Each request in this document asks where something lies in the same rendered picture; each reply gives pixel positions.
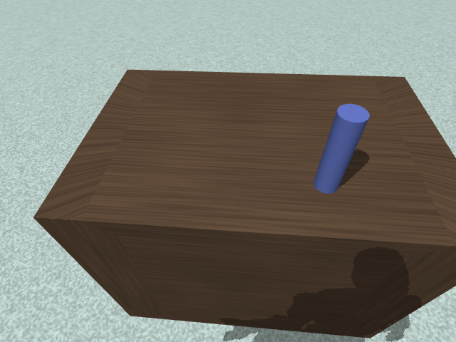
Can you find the can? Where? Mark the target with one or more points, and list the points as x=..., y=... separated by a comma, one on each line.
x=346, y=131

